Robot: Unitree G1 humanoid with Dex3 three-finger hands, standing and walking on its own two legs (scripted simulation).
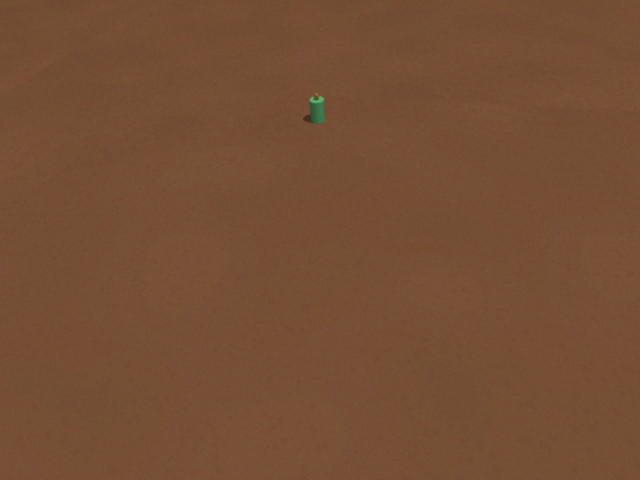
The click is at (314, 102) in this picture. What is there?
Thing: necked bottle
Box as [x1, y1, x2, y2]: [309, 93, 324, 122]
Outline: 315,93 314,96 311,97 309,100 311,120 313,122 321,122 324,120 323,98 319,96 317,93
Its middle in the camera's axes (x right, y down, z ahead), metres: -0.02 -0.80 +2.35
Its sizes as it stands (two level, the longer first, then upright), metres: 0.087 0.087 0.170
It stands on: the floor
